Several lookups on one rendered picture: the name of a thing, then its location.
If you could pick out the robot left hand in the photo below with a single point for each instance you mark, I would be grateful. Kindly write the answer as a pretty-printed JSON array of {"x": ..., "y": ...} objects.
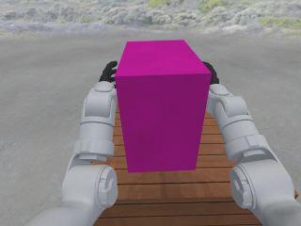
[{"x": 108, "y": 71}]

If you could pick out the right robot forearm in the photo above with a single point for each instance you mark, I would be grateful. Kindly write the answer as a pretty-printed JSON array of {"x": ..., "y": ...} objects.
[{"x": 243, "y": 143}]

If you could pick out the robot right hand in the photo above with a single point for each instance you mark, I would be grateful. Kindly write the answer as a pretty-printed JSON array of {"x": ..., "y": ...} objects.
[{"x": 214, "y": 79}]

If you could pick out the robot left upper arm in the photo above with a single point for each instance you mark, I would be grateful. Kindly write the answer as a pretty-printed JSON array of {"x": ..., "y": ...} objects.
[{"x": 87, "y": 190}]

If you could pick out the carton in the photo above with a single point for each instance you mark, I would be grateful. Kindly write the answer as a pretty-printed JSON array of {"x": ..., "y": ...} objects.
[{"x": 162, "y": 88}]

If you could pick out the left robot forearm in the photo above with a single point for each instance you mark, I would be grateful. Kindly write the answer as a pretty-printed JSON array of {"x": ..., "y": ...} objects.
[{"x": 95, "y": 139}]

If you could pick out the robot right upper arm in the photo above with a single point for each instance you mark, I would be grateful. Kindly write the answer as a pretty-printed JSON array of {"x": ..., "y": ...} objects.
[{"x": 265, "y": 188}]

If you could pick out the pedestal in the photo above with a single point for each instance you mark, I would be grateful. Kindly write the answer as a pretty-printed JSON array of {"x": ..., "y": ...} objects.
[{"x": 198, "y": 197}]

